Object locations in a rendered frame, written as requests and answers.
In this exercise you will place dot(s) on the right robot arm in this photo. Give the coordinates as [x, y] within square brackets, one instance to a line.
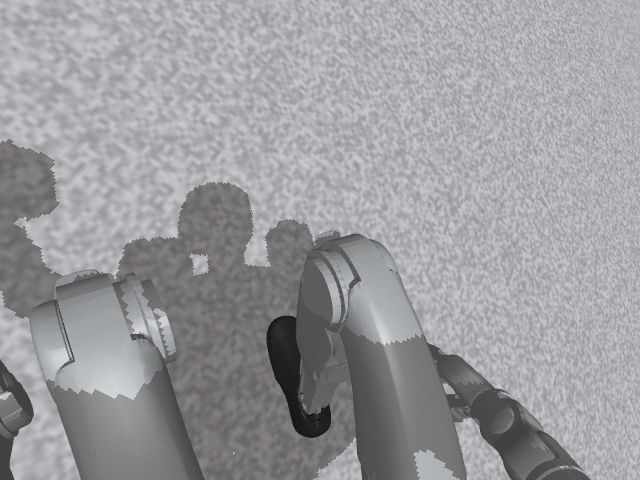
[528, 453]

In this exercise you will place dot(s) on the right robot hand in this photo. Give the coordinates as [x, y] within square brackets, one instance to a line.
[466, 382]

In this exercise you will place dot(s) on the right robot foot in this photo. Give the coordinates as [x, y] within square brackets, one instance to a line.
[285, 360]

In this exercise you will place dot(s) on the left robot arm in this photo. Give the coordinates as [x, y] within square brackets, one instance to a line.
[16, 411]

